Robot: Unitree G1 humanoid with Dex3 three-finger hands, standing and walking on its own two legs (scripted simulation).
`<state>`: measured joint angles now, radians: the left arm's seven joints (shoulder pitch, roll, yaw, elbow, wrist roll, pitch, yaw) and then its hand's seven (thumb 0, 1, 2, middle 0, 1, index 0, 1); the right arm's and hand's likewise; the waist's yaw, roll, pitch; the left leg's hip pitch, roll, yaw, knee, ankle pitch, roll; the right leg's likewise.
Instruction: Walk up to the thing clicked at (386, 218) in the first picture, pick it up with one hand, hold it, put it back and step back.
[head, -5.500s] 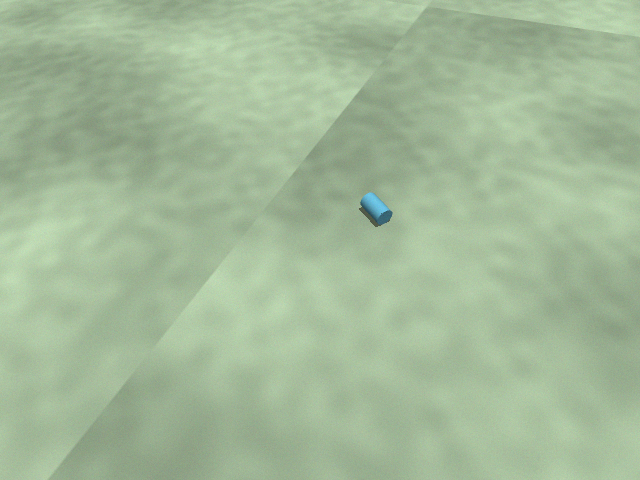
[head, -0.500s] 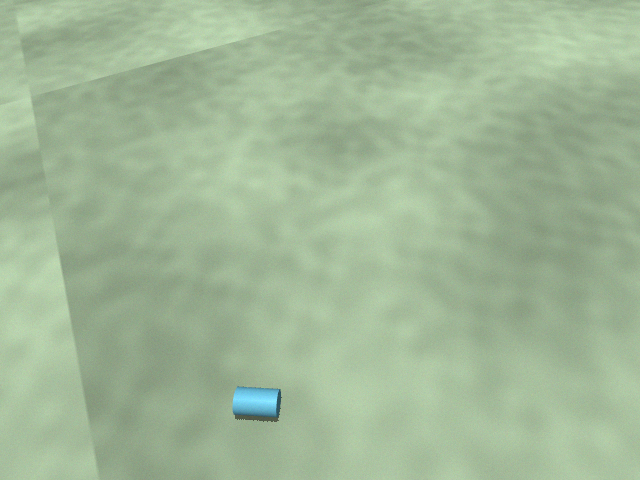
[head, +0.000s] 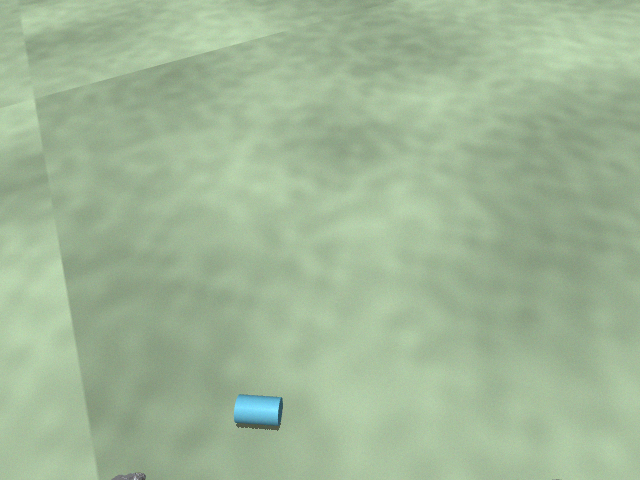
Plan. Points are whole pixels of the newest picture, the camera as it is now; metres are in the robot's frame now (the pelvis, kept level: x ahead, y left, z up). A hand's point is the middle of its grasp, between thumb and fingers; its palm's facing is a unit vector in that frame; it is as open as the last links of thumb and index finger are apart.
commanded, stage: walk up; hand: left
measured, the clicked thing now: (258, 409) +0.42 +0.24 -0.74
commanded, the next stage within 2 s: none
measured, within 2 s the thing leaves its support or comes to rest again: neither
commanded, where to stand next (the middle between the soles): +0.09 +0.01 m, yaw -1 degrees
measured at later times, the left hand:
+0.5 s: hand out of the picture +0.07 +0.29 -0.15, palm faces +0.03 -0.91 -0.40, open 7.4 cm
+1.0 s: hand out of the picture +0.13 +0.32 -0.21, palm faces -0.09 -0.94 -0.33, open 7.4 cm
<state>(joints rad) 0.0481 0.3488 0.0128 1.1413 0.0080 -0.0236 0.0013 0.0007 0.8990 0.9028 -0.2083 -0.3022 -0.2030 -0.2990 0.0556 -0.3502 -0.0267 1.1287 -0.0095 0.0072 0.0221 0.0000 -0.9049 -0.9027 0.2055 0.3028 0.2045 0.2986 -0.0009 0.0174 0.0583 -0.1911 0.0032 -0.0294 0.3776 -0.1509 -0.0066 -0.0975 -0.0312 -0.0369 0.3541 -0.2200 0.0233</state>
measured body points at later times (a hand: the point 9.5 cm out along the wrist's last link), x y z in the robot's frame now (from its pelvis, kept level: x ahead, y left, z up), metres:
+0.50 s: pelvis +0.02 +0.02 +0.00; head +0.02 +0.01 +0.45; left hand +0.07 +0.34 -0.12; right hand +0.10 -0.30 -0.13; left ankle +0.04 +0.14 -0.71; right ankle -0.02 -0.13 -0.75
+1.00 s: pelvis +0.03 +0.05 -0.04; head +0.10 +0.09 +0.40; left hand +0.14 +0.37 -0.18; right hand +0.11 -0.31 -0.11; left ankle +0.13 +0.21 -0.75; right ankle +0.02 -0.13 -0.69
